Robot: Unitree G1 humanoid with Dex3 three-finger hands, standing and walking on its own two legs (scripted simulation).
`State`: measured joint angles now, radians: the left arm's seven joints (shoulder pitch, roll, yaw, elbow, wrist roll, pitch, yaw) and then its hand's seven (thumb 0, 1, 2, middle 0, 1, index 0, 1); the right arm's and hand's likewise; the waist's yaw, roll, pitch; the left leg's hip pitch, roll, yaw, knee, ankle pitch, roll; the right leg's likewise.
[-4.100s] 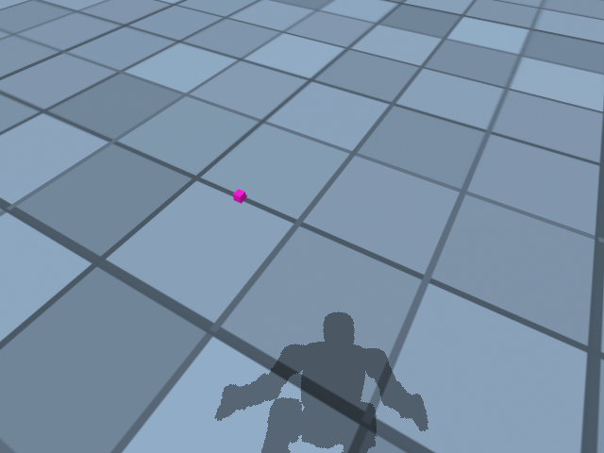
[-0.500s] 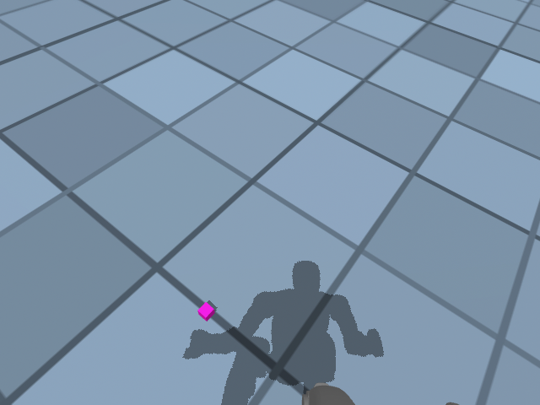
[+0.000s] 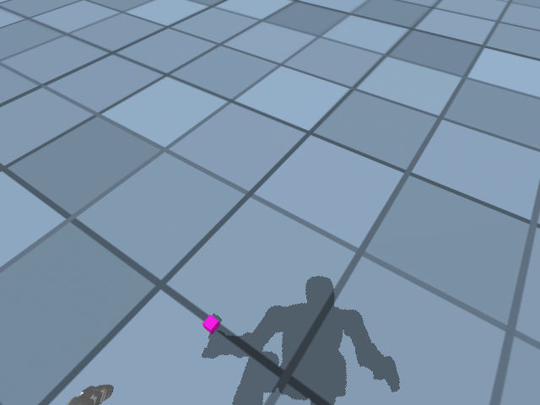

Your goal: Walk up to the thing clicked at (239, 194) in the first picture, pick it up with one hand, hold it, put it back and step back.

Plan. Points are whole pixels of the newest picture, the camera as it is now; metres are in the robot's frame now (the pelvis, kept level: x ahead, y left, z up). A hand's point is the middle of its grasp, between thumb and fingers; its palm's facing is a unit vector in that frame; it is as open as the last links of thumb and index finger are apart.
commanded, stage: walk up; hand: left
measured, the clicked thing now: (211, 324) +0.51 +0.24 -0.74
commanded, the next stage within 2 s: none
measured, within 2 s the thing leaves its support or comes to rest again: neither
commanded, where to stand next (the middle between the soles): +0.11 +0.00 m, yaw +1 degrees
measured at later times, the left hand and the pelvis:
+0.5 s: hand out of the picture +0.06 +0.27 -0.14, palm faces +0.03 -0.94 -0.34, open 7.4 cm; pelvis +0.02 +0.01 +0.01, yaw +1 degrees
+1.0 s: hand (118, 401) +0.16 +0.25 -0.13, palm faces +0.02 -0.95 -0.32, open 7.3 cm; pelvis +0.05 +0.01 +0.02, yaw +2 degrees
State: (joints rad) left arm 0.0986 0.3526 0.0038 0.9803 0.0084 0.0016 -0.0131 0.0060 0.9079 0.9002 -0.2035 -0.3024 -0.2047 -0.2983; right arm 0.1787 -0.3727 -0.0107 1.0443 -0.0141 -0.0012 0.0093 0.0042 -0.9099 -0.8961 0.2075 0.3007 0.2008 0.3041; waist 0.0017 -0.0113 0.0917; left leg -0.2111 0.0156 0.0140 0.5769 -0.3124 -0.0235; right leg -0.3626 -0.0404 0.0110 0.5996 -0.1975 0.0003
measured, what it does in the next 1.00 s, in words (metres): shifts its weight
